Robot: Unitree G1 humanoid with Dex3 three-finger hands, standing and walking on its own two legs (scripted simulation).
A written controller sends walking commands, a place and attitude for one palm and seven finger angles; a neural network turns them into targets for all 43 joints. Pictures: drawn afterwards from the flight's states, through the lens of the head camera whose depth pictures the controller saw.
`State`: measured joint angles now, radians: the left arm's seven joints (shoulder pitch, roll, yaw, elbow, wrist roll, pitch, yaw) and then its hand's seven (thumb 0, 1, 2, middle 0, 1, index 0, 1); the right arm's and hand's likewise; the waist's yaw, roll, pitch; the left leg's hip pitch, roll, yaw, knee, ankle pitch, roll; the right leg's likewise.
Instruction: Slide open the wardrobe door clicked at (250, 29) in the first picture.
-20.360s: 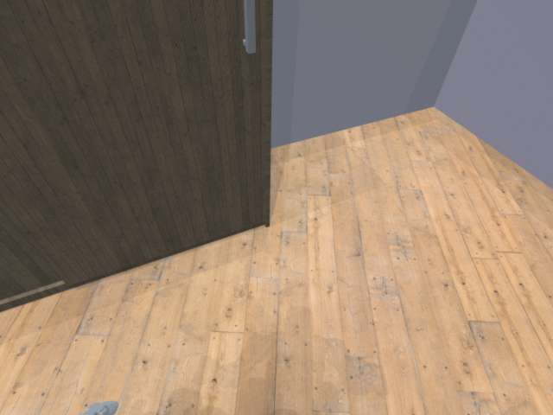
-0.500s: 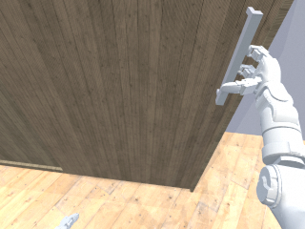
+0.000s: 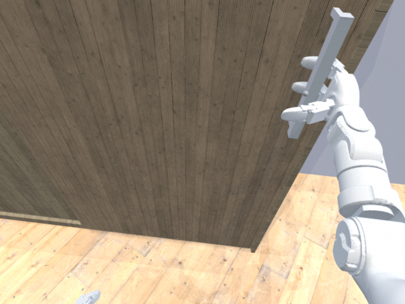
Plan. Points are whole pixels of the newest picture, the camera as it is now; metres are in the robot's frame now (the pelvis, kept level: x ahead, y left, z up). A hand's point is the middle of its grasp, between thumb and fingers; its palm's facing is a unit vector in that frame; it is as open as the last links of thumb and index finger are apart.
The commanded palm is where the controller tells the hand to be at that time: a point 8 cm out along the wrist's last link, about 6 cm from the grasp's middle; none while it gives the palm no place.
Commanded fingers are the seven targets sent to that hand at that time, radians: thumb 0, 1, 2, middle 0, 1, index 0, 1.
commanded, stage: slide the fingers in behind the handle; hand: right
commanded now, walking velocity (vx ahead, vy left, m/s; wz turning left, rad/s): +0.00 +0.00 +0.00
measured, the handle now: (311, 81) +0.51 -0.16 +0.22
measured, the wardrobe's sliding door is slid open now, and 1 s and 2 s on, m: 0.00 0.00 0.00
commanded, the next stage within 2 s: grip the handle and tug to test in 0.48 s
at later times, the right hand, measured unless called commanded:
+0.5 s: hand (306, 97) +0.45 -0.14 +0.22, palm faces +0.02 +1.00 +0.02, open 14.0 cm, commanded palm +0.43 -0.19 +0.22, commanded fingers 0.00 0.50 -0.30 0.30 1.20 0.30 1.20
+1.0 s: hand (302, 92) +0.47 -0.13 +0.22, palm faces +0.02 +1.00 +0.02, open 9.8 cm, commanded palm +0.44 -0.19 +0.22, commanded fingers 0.00 -0.53 -0.74 0.41 1.35 0.41 1.35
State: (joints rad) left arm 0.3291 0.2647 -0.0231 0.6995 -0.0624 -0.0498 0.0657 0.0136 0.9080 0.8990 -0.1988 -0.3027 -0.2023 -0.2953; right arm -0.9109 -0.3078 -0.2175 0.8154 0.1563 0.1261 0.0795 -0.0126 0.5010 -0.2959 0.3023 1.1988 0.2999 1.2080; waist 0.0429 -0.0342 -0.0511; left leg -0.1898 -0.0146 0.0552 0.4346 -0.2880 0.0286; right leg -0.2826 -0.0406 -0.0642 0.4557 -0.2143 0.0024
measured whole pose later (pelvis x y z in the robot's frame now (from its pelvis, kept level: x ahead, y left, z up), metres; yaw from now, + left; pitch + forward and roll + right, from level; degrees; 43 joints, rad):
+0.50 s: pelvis +0.00 +0.00 +0.00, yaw +0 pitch +2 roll +0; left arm 0.29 0.26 -0.03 0.70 -0.06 -0.04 0.07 0.01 0.91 0.90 -0.20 -0.30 -0.20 -0.30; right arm -0.92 -0.29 -0.21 0.82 0.15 0.16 0.06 -0.01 0.50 -0.30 0.30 1.20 0.30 1.20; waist 0.04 -0.02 -0.05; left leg -0.18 -0.01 0.06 0.43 -0.28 0.02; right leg -0.27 -0.04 -0.06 0.45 -0.21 0.00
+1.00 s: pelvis +0.00 -0.01 +0.00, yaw +1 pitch +3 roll +0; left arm 0.35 0.26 -0.02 0.72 -0.05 -0.06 0.06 0.01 0.91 0.90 -0.20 -0.30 -0.20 -0.30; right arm -0.95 -0.30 -0.24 0.88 0.14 0.10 0.05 -0.01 -0.09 -0.55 0.37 1.29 0.37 1.30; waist 0.06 -0.03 -0.05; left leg -0.20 -0.01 0.04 0.43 -0.28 0.02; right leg -0.29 -0.04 -0.07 0.46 -0.21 -0.01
